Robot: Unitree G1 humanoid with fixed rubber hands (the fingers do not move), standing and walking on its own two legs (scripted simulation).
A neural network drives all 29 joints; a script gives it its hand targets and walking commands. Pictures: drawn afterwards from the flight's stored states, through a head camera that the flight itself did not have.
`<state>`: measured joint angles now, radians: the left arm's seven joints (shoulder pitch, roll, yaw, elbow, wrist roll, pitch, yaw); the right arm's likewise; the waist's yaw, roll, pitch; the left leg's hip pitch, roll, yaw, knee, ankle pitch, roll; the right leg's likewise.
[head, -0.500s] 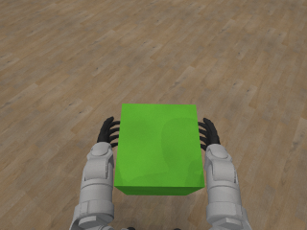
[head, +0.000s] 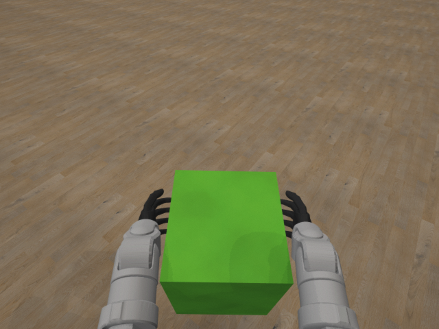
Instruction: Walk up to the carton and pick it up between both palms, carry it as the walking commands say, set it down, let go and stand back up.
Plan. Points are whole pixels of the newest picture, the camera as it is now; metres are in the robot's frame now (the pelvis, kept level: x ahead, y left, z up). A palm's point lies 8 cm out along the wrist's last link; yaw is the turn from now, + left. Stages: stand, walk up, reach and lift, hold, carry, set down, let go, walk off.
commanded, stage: reach and lift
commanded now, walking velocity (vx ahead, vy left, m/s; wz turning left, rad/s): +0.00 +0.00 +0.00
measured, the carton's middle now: (223, 246) +0.31 +0.01 -0.03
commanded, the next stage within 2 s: hold in 1.20 s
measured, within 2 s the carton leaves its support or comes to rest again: neither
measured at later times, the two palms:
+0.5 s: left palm (152, 225) +0.30 +0.15 +0.05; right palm (307, 232) +0.30 -0.14 +0.05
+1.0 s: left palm (150, 228) +0.30 +0.15 +0.05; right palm (306, 233) +0.30 -0.14 +0.05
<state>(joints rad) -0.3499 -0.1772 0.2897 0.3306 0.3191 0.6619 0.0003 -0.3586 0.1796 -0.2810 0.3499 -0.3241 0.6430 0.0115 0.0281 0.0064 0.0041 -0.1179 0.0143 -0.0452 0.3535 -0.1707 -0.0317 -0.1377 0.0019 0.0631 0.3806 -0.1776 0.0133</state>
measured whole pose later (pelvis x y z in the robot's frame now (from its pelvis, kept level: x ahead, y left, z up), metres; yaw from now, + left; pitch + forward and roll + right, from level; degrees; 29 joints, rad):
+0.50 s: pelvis -0.01 +0.01 +0.00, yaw +0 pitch -7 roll +0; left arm -0.38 -0.19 0.29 0.31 0.33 0.74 0.00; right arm -0.37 0.18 -0.30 0.30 -0.33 0.73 0.02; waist 0.00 0.00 0.04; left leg -0.08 0.01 -0.04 0.36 -0.17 -0.03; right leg -0.08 0.00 0.07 0.36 -0.17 0.02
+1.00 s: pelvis +0.00 +0.00 +0.00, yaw +1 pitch -7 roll +0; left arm -0.31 -0.16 0.22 0.26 0.30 0.76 0.00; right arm -0.31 0.16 -0.22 0.25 -0.31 0.76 0.01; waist -0.01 0.01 0.03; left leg -0.04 0.01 -0.05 0.33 -0.17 -0.03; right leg -0.05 0.00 0.06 0.34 -0.17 0.02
